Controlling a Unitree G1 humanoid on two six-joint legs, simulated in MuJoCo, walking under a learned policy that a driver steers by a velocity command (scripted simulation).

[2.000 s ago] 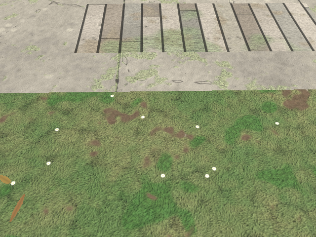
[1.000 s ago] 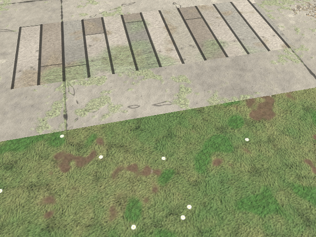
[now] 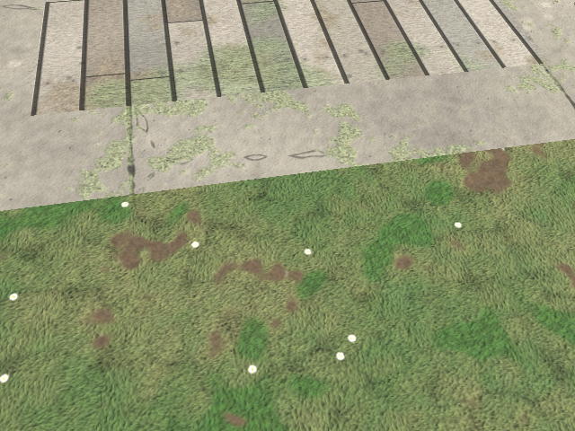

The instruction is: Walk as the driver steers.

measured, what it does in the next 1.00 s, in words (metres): steps to the left: left foot, then right foot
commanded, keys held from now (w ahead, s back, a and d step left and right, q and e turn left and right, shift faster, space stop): s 0.06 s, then no key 0.46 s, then w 0.48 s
